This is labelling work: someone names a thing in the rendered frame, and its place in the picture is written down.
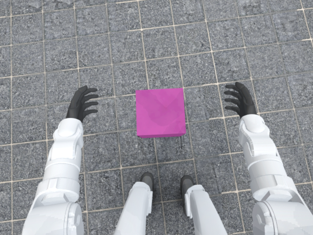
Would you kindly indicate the carton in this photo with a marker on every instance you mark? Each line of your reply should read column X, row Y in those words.
column 160, row 113

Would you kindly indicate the left robot forearm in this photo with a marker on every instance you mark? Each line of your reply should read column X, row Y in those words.
column 60, row 181

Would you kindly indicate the robot left shin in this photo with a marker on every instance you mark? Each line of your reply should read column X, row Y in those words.
column 140, row 184

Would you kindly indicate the robot left upper arm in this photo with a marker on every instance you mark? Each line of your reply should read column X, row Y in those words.
column 56, row 219

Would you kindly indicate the right robot forearm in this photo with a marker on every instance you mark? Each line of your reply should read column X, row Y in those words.
column 269, row 180

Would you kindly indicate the right robot thigh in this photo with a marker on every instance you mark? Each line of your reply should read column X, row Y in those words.
column 205, row 217

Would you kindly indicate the left robot hand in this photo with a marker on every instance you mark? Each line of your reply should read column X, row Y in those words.
column 77, row 106

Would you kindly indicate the right robot hand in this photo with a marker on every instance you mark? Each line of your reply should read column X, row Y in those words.
column 245, row 103

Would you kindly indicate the robot right upper arm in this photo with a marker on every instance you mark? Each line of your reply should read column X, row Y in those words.
column 281, row 218

